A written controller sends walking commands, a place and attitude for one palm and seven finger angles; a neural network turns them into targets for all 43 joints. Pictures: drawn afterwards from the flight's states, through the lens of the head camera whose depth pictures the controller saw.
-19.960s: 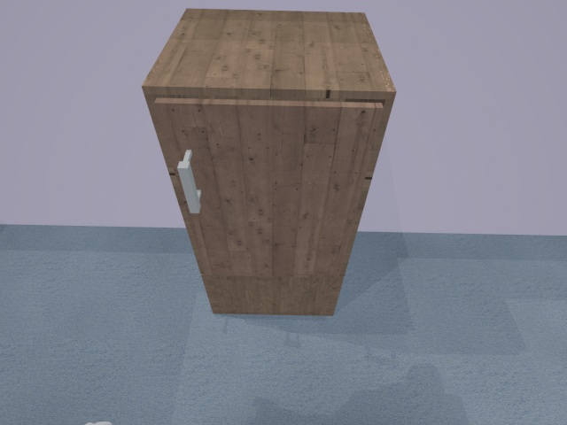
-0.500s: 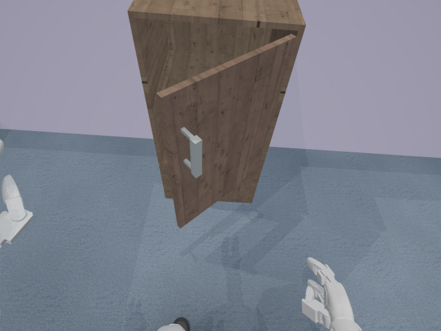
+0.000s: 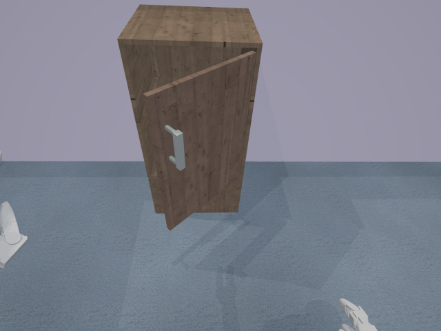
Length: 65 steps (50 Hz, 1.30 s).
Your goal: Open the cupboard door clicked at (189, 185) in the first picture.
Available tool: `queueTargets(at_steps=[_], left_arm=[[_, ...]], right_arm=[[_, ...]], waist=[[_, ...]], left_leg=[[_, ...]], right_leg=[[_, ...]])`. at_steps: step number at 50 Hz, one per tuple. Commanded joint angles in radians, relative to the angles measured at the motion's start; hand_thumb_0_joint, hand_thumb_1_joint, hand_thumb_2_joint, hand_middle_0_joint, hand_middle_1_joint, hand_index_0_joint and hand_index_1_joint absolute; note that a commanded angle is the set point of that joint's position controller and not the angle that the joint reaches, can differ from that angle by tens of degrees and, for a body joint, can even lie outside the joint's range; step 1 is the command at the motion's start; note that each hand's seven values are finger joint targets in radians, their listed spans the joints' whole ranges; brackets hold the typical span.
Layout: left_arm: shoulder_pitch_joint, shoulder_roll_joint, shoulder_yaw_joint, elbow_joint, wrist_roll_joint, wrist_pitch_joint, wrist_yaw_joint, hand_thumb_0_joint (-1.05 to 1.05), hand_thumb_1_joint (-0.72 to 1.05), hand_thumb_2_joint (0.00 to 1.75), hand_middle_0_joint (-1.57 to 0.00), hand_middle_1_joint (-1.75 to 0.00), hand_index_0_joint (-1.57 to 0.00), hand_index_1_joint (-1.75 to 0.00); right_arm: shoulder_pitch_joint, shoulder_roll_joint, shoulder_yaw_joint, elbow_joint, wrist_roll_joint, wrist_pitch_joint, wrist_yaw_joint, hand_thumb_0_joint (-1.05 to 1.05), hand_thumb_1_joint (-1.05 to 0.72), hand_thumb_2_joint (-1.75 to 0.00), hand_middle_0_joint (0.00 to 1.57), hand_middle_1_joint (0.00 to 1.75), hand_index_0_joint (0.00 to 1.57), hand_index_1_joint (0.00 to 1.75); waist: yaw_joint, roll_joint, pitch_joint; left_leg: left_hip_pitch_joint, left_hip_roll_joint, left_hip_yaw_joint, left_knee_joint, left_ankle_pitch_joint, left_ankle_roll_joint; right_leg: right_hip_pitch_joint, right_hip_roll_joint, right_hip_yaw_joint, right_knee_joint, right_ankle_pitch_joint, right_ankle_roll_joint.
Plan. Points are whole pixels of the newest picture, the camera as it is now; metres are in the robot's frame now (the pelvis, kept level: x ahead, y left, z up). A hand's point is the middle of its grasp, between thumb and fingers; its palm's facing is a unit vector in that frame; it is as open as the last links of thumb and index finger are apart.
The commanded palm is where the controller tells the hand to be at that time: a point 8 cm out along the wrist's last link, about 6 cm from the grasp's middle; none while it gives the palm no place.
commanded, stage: stop stepping back and stand still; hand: left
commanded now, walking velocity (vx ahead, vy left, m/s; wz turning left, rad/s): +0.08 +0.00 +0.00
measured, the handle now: (174, 147) +0.60 +0.15 -0.03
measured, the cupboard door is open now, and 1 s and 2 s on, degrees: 43 43 43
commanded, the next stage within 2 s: let the arm hang, fingers relaxed in 0.62 s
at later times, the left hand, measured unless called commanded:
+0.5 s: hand (14, 240) +0.19 +0.28 +0.16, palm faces +0.43 -0.78 -0.46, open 7.4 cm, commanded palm +0.13 +0.31 +0.18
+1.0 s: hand out of the picture +0.05 +0.20 -0.16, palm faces -0.06 -0.98 -0.19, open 7.4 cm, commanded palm none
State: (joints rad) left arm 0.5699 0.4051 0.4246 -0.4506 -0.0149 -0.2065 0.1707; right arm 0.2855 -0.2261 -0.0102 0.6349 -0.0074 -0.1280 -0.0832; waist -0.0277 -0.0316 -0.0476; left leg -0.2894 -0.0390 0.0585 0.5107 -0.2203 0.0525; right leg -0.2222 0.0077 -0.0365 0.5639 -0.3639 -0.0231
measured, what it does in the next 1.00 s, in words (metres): stands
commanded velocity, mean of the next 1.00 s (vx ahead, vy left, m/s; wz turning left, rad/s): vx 0.02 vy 0.01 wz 0.00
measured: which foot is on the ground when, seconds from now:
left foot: down 0.00-1.00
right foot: down 0.00-1.00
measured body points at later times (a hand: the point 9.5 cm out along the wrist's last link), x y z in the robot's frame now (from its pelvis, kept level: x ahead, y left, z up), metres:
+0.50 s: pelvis -0.01 +0.01 +0.00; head +0.00 +0.02 +0.45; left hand +0.17 +0.32 +0.19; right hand +0.15 -0.22 -0.08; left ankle +0.01 +0.13 -0.73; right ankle -0.02 -0.10 -0.73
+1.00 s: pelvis -0.02 +0.02 +0.00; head -0.01 +0.02 +0.45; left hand +0.05 +0.25 -0.14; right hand +0.07 -0.24 -0.13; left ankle +0.01 +0.13 -0.73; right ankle -0.02 -0.10 -0.73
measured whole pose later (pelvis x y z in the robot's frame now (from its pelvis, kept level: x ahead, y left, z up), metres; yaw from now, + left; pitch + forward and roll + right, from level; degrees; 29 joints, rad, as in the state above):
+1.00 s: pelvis -0.02 +0.02 +0.00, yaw +0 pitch -1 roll +0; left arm 0.25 0.19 -0.02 0.87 0.02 0.05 -0.01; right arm 0.15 -0.27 0.00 0.95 -0.02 0.00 0.01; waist -0.03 -0.01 0.04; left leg -0.28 0.00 0.05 0.50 -0.21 0.02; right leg -0.25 -0.02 -0.03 0.53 -0.27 0.00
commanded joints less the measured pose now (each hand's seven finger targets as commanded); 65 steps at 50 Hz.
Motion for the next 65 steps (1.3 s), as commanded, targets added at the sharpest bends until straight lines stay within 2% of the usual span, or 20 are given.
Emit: queueTargets(at_steps=[1,2,3,4,6,10,12,13,16,22,24,35,36,37,38,40,42,48,52,65], left_arm=[[-0.106,0.178,0.108,-0.136,0.004,-0.062,0.010,0.00,0.90,0.90,-0.20,-0.30,-0.20,-0.30],[-0.082,0.185,0.111,-0.113,-0.001,-0.058,0.005,0.00,0.90,0.90,-0.20,-0.30,-0.20,-0.30],[-0.114,0.174,0.091,-0.125,-0.006,-0.055,0.002,0.00,0.90,0.90,-0.20,-0.30,-0.20,-0.30],[-0.150,0.173,0.089,-0.126,-0.005,-0.064,0.002,0.00,0.90,0.90,-0.20,-0.30,-0.20,-0.30],[-0.172,0.171,0.084,-0.107,0.000,-0.072,-0.001,0.00,0.90,0.90,-0.20,-0.30,-0.20,-0.30],[-0.160,0.175,0.088,-0.169,-0.001,-0.072,0.006,0.00,0.90,0.90,-0.20,-0.30,-0.20,-0.30],[-0.132,0.178,0.098,-0.207,-0.009,-0.073,0.006,0.00,0.90,0.90,-0.20,-0.30,-0.20,-0.30],[-0.131,0.187,0.112,-0.231,-0.014,-0.074,0.006,0.00,0.90,0.90,-0.20,-0.30,-0.20,-0.30],[-0.115,0.177,0.122,-0.223,-0.008,-0.071,-0.003,0.00,0.90,0.90,-0.20,-0.30,-0.20,-0.30],[-0.071,0.145,0.091,-0.177,-0.012,-0.065,-0.006,0.00,0.90,0.90,-0.20,-0.30,-0.20,-0.30],[-0.057,0.152,0.098,-0.171,-0.016,-0.060,-0.006,0.00,0.90,0.90,-0.20,-0.30,-0.20,-0.30],[-0.048,0.162,0.113,-0.202,-0.022,-0.053,-0.004,0.00,0.90,0.90,-0.20,-0.30,-0.20,-0.30],[-0.123,-0.019,-0.327,0.584,0.060,0.100,-0.152,0.00,0.90,0.90,-0.20,-0.30,-0.20,-0.30],[-0.112,-0.050,-0.308,0.619,0.056,0.174,-0.171,0.00,0.90,0.90,-0.20,-0.30,-0.20,-0.30],[-0.137,-0.062,-0.312,0.652,0.051,0.188,-0.171,0.00,0.90,0.90,-0.20,-0.30,-0.20,-0.30],[-0.201,-0.037,-0.319,0.751,0.054,0.188,-0.172,0.00,0.90,0.90,-0.20,-0.30,-0.20,-0.30],[-0.274,0.005,-0.325,0.874,0.057,0.185,-0.170,0.00,0.90,0.90,-0.20,-0.30,-0.20,-0.30],[-0.342,0.002,-0.381,1.242,0.038,0.199,-0.157,0.00,0.90,0.90,-0.20,-0.30,-0.20,-0.30],[-0.309,-0.024,-0.380,1.395,0.034,0.194,-0.155,0.00,0.90,0.90,-0.20,-0.30,-0.20,-0.30],[-0.281,-0.038,-0.393,1.563,0.028,0.198,-0.149,0.00,0.90,0.90,-0.20,-0.30,-0.20,-0.30]], right_arm=[[-0.147,-0.114,-0.039,-0.147,-0.011,-0.040,-0.008,0.00,-0.90,-0.90,0.20,0.30,0.20,0.30],[-0.144,-0.109,-0.046,-0.147,-0.012,-0.030,-0.003,0.00,-0.90,-0.90,0.20,0.30,0.20,0.30],[-0.139,-0.102,-0.044,-0.133,-0.006,-0.026,0.005,0.00,-0.90,-0.90,0.20,0.30,0.20,0.30],[-0.127,-0.106,-0.044,-0.124,-0.004,-0.030,0.012,0.00,-0.90,-0.90,0.20,0.30,0.20,0.30],[-0.127,-0.089,-0.027,-0.117,-0.002,-0.030,0.013,0.00,-0.90,-0.90,0.20,0.30,0.20,0.30],[-0.141,-0.082,-0.016,-0.125,-0.005,-0.048,-0.003,0.00,-0.90,-0.90,0.20,0.30,0.20,0.30],[-0.149,-0.104,-0.026,-0.146,-0.003,-0.055,-0.011,0.00,-0.90,-0.90,0.20,0.30,0.20,0.30],[-0.157,-0.112,-0.027,-0.158,0.003,-0.055,-0.009,0.00,-0.90,-0.90,0.20,0.30,0.20,0.30],[-0.151,-0.094,-0.013,-0.146,0.004,-0.058,-0.006,0.00,-0.90,-0.90,0.20,0.30,0.20,0.30],[-0.146,-0.100,-0.024,-0.144,0.007,-0.070,0.005,0.00,-0.90,-0.90,0.20,0.30,0.20,0.30],[-0.149,-0.095,-0.021,-0.145,0.008,-0.063,0.008,0.00,-0.90,-0.90,0.20,0.30,0.20,0.30],[-0.164,-0.092,-0.021,-0.167,0.006,-0.044,-0.004,0.00,-0.90,-0.90,0.20,0.30,0.20,0.30],[-0.220,-0.281,-0.075,0.092,0.013,-0.074,0.086,0.00,-0.90,-0.90,0.20,0.30,0.20,0.30],[-0.144,-0.214,-0.080,0.103,0.009,-0.014,0.086,0.00,-0.90,-0.90,0.20,0.30,0.20,0.30],[-0.113,-0.194,-0.064,0.105,0.003,0.013,0.085,0.00,-0.90,-0.90,0.20,0.30,0.20,0.30],[-0.133,-0.195,-0.044,0.110,-0.005,0.047,0.085,0.00,-0.90,-0.90,0.20,0.30,0.20,0.30],[-0.146,-0.209,-0.044,0.137,-0.013,0.066,0.089,0.00,-0.90,-0.90,0.20,0.30,0.20,0.30],[-0.166,-0.172,-0.015,0.260,-0.020,0.112,0.085,0.00,-0.90,-0.90,0.20,0.30,0.20,0.30],[-0.120,-0.147,-0.016,0.338,-0.016,0.121,0.072,0.00,-0.90,-0.90,0.20,0.30,0.20,0.30],[-0.022,-0.128,-0.027,0.457,-0.011,0.129,0.060,0.00,-0.90,-0.90,0.20,0.30,0.20,0.30]], waist=[[0.012,0.007,0.074],[0.017,-0.135,0.071],[0.018,-0.191,0.081],[0.007,-0.145,0.071],[0.004,-0.051,0.075],[0.015,0.012,0.038],[0.026,0.118,0.025],[0.035,0.115,0.008],[0.025,0.179,0.019],[0.019,0.081,-0.042],[0.020,0.046,-0.047],[0.026,0.099,-0.041],[-0.017,0.131,0.038],[0.007,0.105,-0.040],[0.009,0.046,-0.080],[0.025,-0.093,-0.059],[0.020,-0.156,-0.034],[0.027,0.099,0.029],[0.026,0.144,0.034],[0.022,0.041,0.096]], left_leg=[[-0.192,0.089,-0.118,-0.057,-0.365,-0.016],[-0.183,0.047,-0.072,0.177,-0.238,-0.034],[-0.206,0.039,-0.052,0.366,-0.166,-0.044],[-0.241,0.051,-0.069,0.449,-0.159,-0.047],[-0.179,0.086,-0.073,0.345,-0.140,-0.044],[0.076,0.061,-0.016,-0.040,-0.070,-0.019],[0.097,0.147,-0.131,-0.120,-0.032,0.009],[0.076,0.178,-0.166,-0.112,0.037,0.018],[-0.003,0.209,-0.215,-0.211,-0.032,0.022],[0.052,0.123,-0.068,-0.068,0.149,-0.030],[0.062,0.117,-0.064,-0.063,0.141,-0.037],[0.071,0.123,-0.072,-0.138,0.129,-0.040],[-0.049,0.155,-0.127,0.005,0.262,-0.017],[0.027,0.161,-0.095,-0.010,0.346,-0.031],[0.019,0.176,-0.134,-0.016,0.292,-0.010],[-0.015,0.176,-0.163,-0.033,0.238,0.013],[-0.002,0.145,-0.147,-0.030,0.192,0.003],[0.032,0.135,-0.140,-0.145,0.072,-0.015],[0.061,0.129,-0.134,-0.171,-0.020,-0.022],[0.080,0.143,-0.141,-0.211,-0.071,-0.014]], right_leg=[[0.006,-0.090,0.207,-0.239,-0.234,-0.065],[-0.062,-0.215,0.419,-0.364,-0.387,-0.127],[-0.089,-0.318,0.536,-0.428,-0.378,-0.180],[-0.059,-0.331,0.500,-0.406,-0.256,-0.187],[-0.083,-0.288,0.339,-0.340,-0.076,-0.151],[-0.106,-0.185,0.202,-0.246,-0.048,-0.067],[-0.083,-0.088,0.131,-0.135,0.042,-0.009],[-0.049,-0.053,0.109,-0.096,0.125,0.009],[-0.002,-0.010,0.023,-0.017,0.123,0.034],[0.052,-0.068,0.109,-0.134,0.345,0.008],[0.044,-0.074,0.118,-0.155,0.344,0.007],[0.056,-0.041,0.080,-0.176,0.298,0.024],[-0.061,-0.109,0.038,-0.036,0.378,0.011],[-0.056,-0.110,0.089,-0.066,0.371,0.007],[-0.048,-0.092,0.055,-0.053,0.272,0.000],[-0.027,-0.083,0.058,-0.063,0.239,-0.005],[-0.031,-0.109,0.096,-0.094,0.243,-0.025],[-0.004,-0.105,0.117,-0.170,0.135,-0.017],[0.009,-0.107,0.117,-0.232,0.093,-0.025],[-0.017,-0.110,0.089,-0.267,0.045,-0.027]])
